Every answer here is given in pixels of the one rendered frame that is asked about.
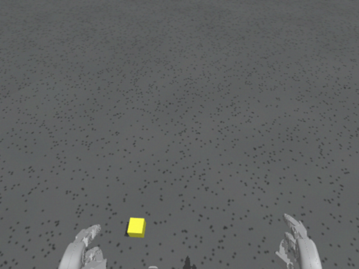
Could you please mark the cube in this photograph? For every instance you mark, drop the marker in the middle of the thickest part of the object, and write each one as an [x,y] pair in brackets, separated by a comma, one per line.
[136,227]

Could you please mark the right robot hand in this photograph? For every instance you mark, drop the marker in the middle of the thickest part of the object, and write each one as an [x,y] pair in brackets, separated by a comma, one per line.
[304,249]

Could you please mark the left robot hand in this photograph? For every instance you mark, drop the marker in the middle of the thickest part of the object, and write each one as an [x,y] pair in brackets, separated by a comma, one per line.
[75,255]

